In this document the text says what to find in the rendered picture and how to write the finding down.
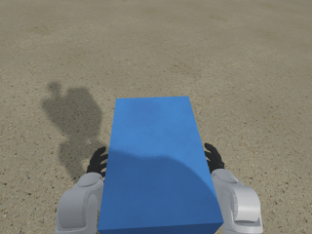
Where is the robot left forearm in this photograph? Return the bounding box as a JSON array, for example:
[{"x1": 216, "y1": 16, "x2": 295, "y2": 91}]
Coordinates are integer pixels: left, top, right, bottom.
[{"x1": 55, "y1": 172, "x2": 104, "y2": 234}]

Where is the carton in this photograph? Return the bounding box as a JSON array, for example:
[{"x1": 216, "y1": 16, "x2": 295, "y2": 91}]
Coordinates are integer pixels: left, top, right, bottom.
[{"x1": 97, "y1": 96, "x2": 224, "y2": 234}]

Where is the robot right hand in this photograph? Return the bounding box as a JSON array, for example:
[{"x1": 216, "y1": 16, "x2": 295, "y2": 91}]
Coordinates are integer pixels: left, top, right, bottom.
[{"x1": 204, "y1": 143, "x2": 225, "y2": 174}]

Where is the robot left hand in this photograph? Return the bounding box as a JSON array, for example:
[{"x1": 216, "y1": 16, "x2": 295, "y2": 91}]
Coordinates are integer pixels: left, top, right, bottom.
[{"x1": 86, "y1": 146, "x2": 108, "y2": 183}]

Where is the robot right forearm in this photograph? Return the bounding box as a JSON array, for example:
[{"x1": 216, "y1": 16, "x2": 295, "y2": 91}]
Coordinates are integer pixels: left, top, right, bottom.
[{"x1": 211, "y1": 169, "x2": 263, "y2": 234}]

